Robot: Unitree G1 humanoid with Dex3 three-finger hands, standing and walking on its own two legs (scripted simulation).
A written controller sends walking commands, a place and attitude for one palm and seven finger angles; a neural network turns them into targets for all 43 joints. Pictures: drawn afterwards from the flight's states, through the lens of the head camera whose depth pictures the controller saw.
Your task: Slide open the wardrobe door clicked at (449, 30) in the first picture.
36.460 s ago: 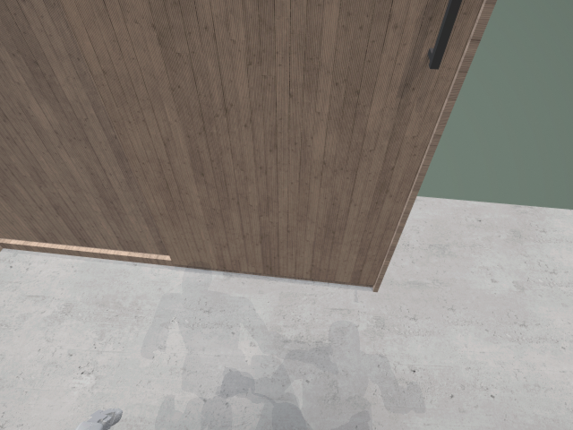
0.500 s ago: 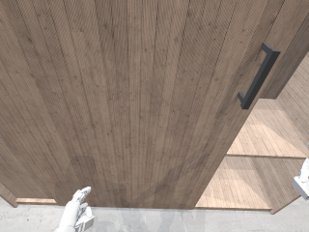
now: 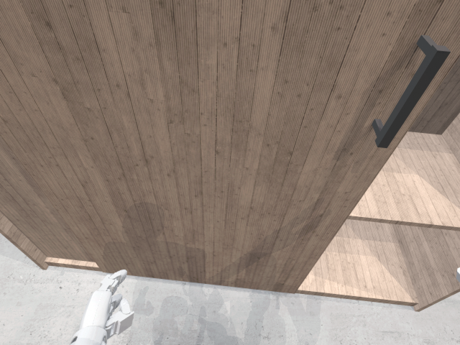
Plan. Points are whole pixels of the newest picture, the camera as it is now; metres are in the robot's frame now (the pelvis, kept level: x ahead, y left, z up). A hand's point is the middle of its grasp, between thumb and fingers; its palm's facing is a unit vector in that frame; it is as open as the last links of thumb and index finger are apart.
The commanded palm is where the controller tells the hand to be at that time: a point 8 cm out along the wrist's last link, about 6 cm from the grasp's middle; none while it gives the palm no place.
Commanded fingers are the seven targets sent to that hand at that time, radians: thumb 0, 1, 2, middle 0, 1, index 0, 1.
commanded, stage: step back with the hand held close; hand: right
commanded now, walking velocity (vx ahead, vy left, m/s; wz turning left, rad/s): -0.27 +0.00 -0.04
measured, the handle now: (402, 96) +0.43 -0.23 +0.25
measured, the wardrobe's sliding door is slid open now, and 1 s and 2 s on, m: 0.52 0.52 0.52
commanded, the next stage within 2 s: stop stepping back and stand still in 1.04 s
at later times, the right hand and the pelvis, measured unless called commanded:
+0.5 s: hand out of the picture +0.13 -0.31 +0.16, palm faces +0.52 +0.72 -0.47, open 7.4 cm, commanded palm +0.06 -0.33 +0.18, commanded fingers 0.00 -0.90 -0.90 0.20 0.30 0.20 0.30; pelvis -0.05 -0.02 -0.01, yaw -4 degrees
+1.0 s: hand out of the picture +0.09 -0.31 +0.17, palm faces +0.50 +0.78 -0.37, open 7.4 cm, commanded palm +0.04 -0.34 +0.18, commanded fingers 0.00 -0.90 -0.90 0.20 0.30 0.20 0.30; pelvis -0.11 -0.04 +0.00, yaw +2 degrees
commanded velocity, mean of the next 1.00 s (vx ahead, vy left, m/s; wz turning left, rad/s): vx -0.35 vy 0.00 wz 0.02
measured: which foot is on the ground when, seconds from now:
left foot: down 0.00-0.72, up 0.74-0.92, down 0.94-1.00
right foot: down 0.00-0.94, up 0.96-1.00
